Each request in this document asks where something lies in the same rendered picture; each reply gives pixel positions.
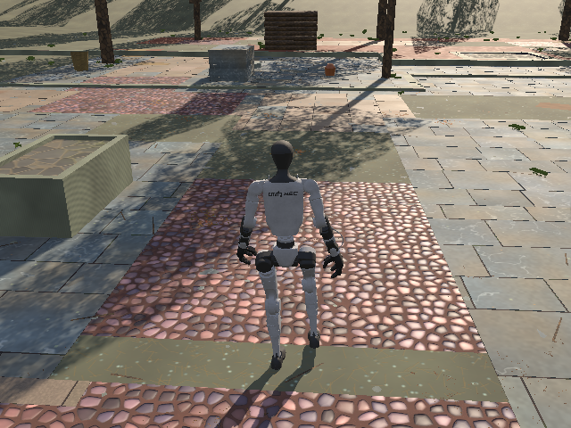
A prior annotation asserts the right robot upper arm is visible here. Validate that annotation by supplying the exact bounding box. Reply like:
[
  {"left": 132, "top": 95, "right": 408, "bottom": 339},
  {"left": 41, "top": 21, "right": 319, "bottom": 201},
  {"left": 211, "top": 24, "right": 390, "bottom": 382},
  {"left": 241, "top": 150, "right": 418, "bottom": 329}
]
[{"left": 302, "top": 178, "right": 327, "bottom": 228}]

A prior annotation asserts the left robot upper arm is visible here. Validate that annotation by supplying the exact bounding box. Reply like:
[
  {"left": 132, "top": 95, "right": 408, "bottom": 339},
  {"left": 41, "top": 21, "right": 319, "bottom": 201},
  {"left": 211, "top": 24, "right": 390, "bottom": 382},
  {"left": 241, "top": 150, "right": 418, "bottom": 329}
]
[{"left": 243, "top": 179, "right": 265, "bottom": 228}]

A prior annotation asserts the right robot shin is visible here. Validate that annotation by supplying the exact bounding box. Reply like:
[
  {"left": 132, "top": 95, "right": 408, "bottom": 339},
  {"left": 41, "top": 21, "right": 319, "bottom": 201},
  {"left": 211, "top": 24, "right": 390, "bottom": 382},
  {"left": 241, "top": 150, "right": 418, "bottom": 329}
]
[{"left": 305, "top": 277, "right": 318, "bottom": 336}]

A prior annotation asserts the robot left hand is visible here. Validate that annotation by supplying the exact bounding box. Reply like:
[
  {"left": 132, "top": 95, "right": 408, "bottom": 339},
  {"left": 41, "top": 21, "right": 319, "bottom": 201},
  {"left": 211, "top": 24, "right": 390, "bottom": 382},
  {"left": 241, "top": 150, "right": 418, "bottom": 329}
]
[{"left": 236, "top": 246, "right": 257, "bottom": 265}]

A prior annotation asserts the robot right forearm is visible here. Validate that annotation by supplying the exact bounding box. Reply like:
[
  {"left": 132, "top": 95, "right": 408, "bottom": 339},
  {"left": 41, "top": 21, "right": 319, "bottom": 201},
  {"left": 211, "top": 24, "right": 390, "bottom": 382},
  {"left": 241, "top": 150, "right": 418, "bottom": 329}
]
[{"left": 319, "top": 214, "right": 340, "bottom": 257}]

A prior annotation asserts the robot right hand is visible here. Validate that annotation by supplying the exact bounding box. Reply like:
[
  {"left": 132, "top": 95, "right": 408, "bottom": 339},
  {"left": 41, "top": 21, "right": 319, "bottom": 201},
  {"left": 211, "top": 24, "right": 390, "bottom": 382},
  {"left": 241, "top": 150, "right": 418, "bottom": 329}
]
[{"left": 323, "top": 253, "right": 343, "bottom": 278}]

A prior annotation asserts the robot right thigh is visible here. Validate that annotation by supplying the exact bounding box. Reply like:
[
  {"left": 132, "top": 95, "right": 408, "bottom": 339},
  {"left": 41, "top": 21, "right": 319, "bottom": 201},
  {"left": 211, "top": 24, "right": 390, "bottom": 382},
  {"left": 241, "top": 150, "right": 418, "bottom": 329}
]
[{"left": 298, "top": 247, "right": 316, "bottom": 293}]

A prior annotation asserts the robot left forearm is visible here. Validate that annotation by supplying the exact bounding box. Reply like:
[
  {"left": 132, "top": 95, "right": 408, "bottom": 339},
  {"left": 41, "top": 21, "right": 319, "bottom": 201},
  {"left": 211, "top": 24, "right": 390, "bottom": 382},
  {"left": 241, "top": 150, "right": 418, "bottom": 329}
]
[{"left": 238, "top": 215, "right": 252, "bottom": 249}]

